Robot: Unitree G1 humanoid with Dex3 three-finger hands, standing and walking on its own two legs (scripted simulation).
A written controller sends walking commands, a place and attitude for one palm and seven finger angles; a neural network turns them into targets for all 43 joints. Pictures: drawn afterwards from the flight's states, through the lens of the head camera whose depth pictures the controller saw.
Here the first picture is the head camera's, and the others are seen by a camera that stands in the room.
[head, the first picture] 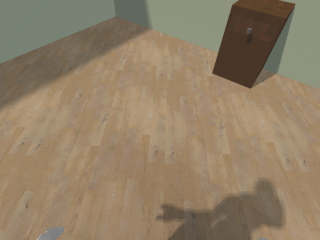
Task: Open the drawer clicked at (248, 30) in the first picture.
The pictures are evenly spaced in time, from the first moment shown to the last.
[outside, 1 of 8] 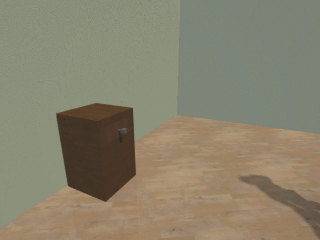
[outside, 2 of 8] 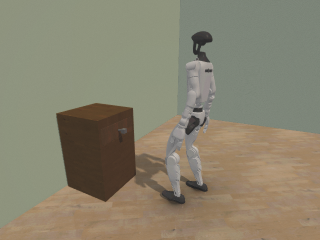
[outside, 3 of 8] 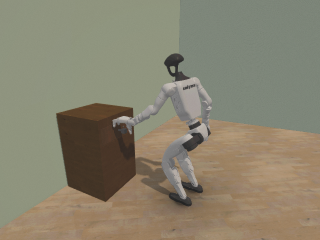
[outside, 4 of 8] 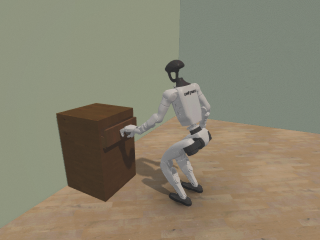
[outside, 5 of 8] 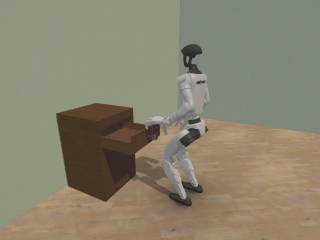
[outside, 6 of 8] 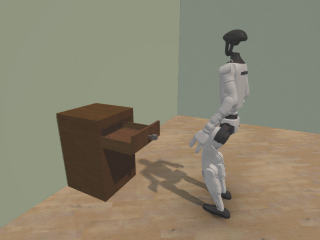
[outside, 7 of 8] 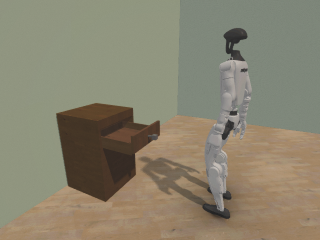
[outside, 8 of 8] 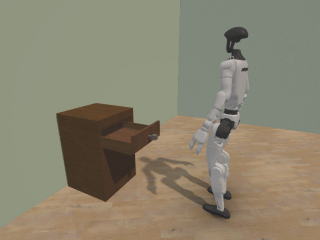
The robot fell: no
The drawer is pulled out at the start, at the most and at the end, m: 0.00 0.30 0.29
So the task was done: yes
